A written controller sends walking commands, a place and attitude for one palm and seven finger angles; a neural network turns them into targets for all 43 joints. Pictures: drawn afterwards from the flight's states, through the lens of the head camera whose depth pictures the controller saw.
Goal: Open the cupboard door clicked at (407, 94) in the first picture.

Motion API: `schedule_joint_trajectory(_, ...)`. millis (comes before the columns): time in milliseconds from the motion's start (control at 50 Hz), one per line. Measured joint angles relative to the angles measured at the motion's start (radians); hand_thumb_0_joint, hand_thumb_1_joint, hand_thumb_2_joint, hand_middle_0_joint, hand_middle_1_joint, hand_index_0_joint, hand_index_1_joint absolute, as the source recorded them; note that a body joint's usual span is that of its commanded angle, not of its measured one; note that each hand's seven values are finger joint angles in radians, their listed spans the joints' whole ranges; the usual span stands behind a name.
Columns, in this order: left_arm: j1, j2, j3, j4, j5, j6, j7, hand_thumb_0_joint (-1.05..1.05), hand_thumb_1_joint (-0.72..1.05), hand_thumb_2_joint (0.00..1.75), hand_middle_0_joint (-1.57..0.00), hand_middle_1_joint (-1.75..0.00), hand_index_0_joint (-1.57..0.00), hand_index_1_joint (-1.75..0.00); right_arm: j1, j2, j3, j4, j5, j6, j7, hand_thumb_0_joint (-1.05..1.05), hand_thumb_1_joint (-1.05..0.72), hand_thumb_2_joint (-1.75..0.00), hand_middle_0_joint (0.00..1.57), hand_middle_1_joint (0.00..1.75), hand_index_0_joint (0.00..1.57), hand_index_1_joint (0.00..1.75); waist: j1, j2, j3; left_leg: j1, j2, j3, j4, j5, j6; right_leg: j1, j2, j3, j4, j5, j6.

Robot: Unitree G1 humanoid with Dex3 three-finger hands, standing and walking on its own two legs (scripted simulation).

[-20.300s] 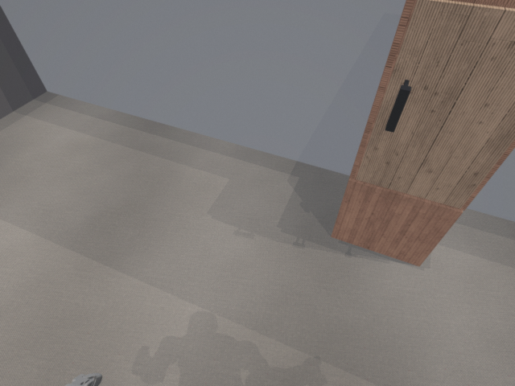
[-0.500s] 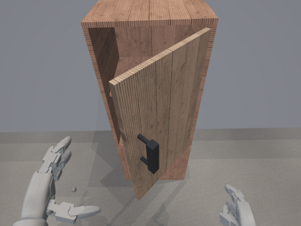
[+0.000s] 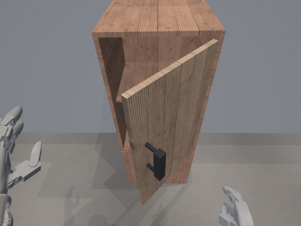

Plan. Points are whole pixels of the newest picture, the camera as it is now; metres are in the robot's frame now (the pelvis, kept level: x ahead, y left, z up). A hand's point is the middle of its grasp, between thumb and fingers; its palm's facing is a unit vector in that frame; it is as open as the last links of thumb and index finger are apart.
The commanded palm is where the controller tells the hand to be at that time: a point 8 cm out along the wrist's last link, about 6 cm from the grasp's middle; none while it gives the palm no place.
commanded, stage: draw the hand back to the body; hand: left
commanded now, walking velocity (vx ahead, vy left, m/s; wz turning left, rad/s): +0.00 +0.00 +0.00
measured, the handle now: (154, 161) +0.31 +0.03 +0.00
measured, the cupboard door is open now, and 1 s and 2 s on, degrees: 47 47 47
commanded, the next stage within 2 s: step back with the hand held close in 0.36 s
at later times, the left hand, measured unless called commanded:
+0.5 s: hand (44, 161) +0.19 +0.24 +0.16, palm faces +0.45 -0.79 -0.41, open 7.4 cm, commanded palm +0.14 +0.28 +0.18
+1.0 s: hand (25, 174) +0.16 +0.26 +0.16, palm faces +0.36 -0.78 -0.50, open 7.4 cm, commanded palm +0.10 +0.30 +0.18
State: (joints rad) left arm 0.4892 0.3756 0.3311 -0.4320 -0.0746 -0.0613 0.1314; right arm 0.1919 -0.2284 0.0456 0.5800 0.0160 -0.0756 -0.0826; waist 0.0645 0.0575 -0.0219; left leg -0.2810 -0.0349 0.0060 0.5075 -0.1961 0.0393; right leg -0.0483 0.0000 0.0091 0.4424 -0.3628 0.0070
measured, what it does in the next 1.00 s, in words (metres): stands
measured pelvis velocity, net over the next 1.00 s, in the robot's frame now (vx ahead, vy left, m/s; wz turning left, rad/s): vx -0.04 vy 0.00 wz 0.00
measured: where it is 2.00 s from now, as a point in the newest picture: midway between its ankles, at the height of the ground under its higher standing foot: outside the picture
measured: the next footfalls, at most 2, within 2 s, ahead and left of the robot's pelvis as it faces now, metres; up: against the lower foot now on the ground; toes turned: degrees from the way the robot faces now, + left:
right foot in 1.76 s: -0.25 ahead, -0.05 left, +0.00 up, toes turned +0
left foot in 1.90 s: -0.07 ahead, +0.09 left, +0.00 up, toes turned -3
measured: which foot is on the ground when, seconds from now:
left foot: down 0.00-1.00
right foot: down 0.00-1.00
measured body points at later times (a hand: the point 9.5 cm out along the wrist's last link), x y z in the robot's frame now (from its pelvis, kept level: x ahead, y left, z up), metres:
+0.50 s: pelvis +0.00 -0.02 +0.00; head -0.01 -0.05 +0.45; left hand +0.16 +0.28 +0.19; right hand +0.19 -0.25 -0.08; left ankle +0.05 +0.09 -0.74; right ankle -0.08 -0.13 -0.74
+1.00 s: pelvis -0.04 +0.00 +0.00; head -0.02 +0.00 +0.45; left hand +0.13 +0.30 +0.19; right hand +0.14 -0.25 -0.08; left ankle +0.05 +0.09 -0.74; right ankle -0.08 -0.13 -0.74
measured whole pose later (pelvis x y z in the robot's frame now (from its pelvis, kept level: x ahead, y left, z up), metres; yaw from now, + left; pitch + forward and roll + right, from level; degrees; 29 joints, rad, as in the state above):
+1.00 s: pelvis -0.04 +0.00 +0.00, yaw +0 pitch +0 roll -2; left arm 0.57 0.45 0.42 -0.53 -0.08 -0.13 0.13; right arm 0.17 -0.23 -0.01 0.54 0.02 0.03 -0.09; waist 0.00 0.04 0.05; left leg -0.39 0.00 -0.02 0.49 -0.11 0.03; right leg -0.17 0.04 -0.01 0.46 -0.29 0.00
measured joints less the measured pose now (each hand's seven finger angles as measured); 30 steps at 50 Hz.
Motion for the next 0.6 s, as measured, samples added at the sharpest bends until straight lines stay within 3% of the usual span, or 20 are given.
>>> schedule_joint_trajectory(80, -0.022, -0.004, 0.031, 0.022, -0.005, -0.009, 0.002, 0.0, 0.75, 0.83, -0.2, -0.3, -0.2, -0.3, -0.005, -0.005, -0.009, 0.01, 0.0, 0.003, 0.006, 0.01, -0.91, -0.9, 0.2, 0.3, 0.21, 0.3, -0.002, 0.004, 0.009, 0.015, 0.002, 0.0, -0.021, 0.011, -0.003, 0.014, 0.002, 0.0, -0.019, 0.01, -0.002)
schedule_joint_trajectory(180, -0.015, -0.028, 0.007, 0.032, -0.007, -0.001, -0.006, 0.01, 0.84, 0.87, -0.21, -0.3, -0.2, -0.3, -0.001, -0.009, -0.018, 0.018, -0.001, 0.006, 0.008, 0.01, -0.91, -0.9, 0.2, 0.3, 0.21, 0.3, -0.005, 0.004, 0.016, 0.028, 0.004, -0.003, -0.043, 0.023, -0.007, 0.023, 0.004, -0.001, -0.034, 0.019, -0.007)
schedule_joint_trajectory(500, -0.008, -0.024, 0.007, 0.039, -0.013, -0.008, -0.017, 0.01, 0.89, 0.89, -0.21, -0.3, -0.21, -0.3, -0.004, -0.007, -0.031, 0.043, -0.003, 0.001, -0.004, 0.01, -0.91, -0.9, 0.2, 0.3, 0.21, 0.3, -0.002, 0.014, 0.025, 0.055, 0.023, -0.017, -0.062, 0.027, -0.03, 0.054, 0.026, -0.011, -0.061, 0.026, -0.03)
schedule_joint_trajectory(600, -0.031, 0.006, 0.06, 0.035, 0.001, -0.061, -0.026, 0.01, 0.89, 0.89, -0.21, -0.3, -0.21, -0.3, -0.025, -0.012, -0.029, 0.021, -0.004, 0.041, 0.002, 0.01, -0.91, -0.9, 0.2, 0.3, 0.21, 0.3, -0.03, 0.02, 0.037, 0.007, 0.031, -0.044, -0.028, 0.022, -0.033, 0.031, 0.041, -0.036, -0.065, 0.033, -0.03)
